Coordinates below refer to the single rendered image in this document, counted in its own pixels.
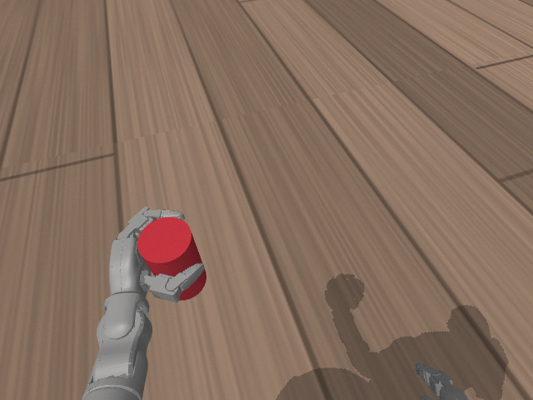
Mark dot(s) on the can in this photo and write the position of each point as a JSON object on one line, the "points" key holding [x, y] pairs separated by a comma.
{"points": [[168, 247]]}

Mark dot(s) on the left robot arm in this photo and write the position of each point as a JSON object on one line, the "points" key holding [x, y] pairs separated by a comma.
{"points": [[123, 334]]}

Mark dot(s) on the left robot hand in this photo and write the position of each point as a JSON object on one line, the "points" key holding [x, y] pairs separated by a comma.
{"points": [[128, 272]]}

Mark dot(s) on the right robot hand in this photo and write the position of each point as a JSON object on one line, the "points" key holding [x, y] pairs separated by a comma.
{"points": [[440, 383]]}

